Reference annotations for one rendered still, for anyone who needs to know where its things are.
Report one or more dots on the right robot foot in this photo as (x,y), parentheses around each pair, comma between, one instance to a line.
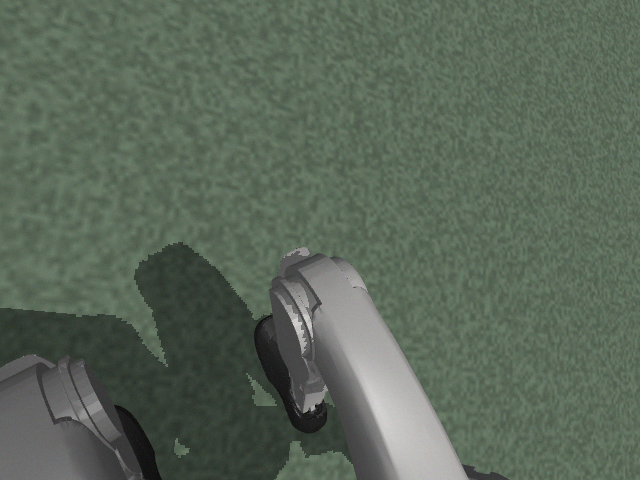
(277,373)

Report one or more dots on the right robot hand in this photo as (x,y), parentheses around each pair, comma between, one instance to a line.
(473,474)

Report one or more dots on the left robot foot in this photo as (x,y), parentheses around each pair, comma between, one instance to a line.
(140,444)

